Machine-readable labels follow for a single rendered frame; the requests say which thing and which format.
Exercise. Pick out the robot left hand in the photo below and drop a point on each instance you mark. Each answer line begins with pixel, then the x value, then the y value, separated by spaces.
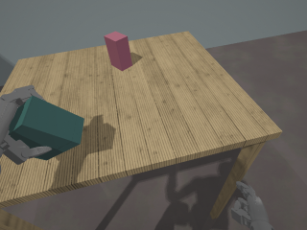
pixel 17 151

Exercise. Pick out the robot right hand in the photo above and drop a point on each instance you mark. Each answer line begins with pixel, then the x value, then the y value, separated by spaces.
pixel 253 206

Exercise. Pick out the robot right forearm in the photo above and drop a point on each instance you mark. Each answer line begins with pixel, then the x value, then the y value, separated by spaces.
pixel 260 225

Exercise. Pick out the sponge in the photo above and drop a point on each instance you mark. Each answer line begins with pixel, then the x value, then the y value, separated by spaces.
pixel 38 123

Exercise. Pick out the table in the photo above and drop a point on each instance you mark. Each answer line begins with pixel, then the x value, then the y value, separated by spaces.
pixel 176 103

